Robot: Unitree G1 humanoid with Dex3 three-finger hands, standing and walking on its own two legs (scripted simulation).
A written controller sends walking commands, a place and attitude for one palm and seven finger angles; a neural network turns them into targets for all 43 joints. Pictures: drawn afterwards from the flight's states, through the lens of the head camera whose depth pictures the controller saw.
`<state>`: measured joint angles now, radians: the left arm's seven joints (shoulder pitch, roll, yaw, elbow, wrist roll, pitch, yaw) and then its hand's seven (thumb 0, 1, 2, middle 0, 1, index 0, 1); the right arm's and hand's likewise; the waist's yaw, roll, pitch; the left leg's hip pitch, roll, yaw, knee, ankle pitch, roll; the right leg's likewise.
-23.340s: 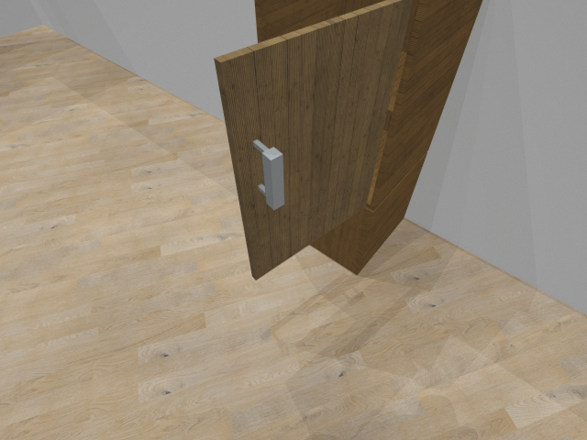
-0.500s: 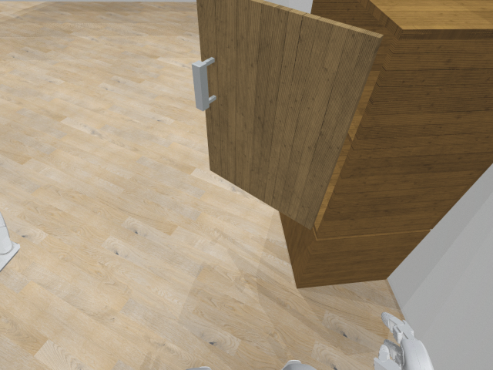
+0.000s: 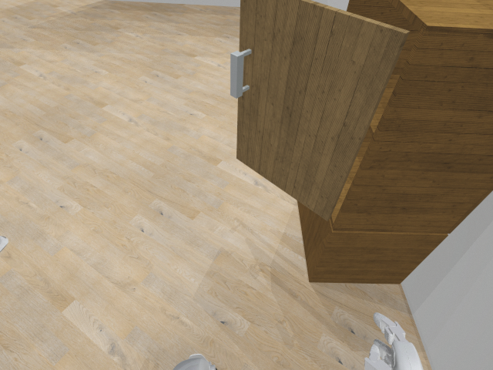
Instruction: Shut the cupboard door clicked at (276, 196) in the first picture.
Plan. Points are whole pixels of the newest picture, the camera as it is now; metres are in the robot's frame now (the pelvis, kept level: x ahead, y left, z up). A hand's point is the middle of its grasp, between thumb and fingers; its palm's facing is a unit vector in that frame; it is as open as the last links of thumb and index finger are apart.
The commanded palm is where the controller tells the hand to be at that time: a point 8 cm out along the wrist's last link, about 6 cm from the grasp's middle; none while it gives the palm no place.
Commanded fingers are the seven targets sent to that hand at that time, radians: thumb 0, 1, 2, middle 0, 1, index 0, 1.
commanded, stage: step back with the hand held close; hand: left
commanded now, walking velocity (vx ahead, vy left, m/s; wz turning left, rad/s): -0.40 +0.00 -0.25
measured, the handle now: (242, 73) +0.87 +0.05 +0.06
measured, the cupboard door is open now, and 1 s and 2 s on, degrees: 47 47 47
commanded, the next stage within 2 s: stop stepping back and stand still in 0.24 s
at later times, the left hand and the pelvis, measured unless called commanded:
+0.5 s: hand out of the picture +0.11 +0.24 +0.19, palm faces +0.18 -0.84 -0.51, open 7.4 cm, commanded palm +0.07 +0.29 +0.21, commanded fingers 0.00 0.90 0.90 -0.20 -0.30 -0.20 -0.30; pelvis -0.14 +0.03 +0.02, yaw -13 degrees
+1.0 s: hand out of the picture +0.05 +0.25 +0.20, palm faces +0.26 -0.85 -0.45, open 7.4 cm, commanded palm +0.01 +0.30 +0.21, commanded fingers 0.00 0.90 0.90 -0.20 -0.30 -0.20 -0.30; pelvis -0.20 +0.04 +0.02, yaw -15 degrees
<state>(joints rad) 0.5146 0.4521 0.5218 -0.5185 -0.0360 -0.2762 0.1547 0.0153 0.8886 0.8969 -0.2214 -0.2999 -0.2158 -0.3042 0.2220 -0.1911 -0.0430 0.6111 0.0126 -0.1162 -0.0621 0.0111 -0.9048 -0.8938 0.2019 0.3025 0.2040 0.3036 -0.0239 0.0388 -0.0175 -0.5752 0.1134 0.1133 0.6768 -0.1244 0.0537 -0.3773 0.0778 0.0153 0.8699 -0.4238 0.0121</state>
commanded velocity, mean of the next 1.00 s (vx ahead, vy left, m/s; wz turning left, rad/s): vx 0.02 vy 0.00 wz -0.03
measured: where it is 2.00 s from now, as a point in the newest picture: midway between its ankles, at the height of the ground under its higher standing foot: outside the picture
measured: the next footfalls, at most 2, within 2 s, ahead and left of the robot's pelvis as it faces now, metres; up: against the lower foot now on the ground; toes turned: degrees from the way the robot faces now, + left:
right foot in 0.04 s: -0.02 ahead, -0.13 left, +0.00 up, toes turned +1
left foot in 0.24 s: +0.01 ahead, +0.12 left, +0.00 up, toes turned -3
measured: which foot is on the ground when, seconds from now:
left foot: down 0.00-0.04, up 0.06-0.22, down 0.24-0.52, up 0.54-0.68, down 0.70-0.90, up 0.92-1.00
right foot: up 0.00-0.02, down 0.04-0.26, up 0.28-0.48, down 0.50-1.00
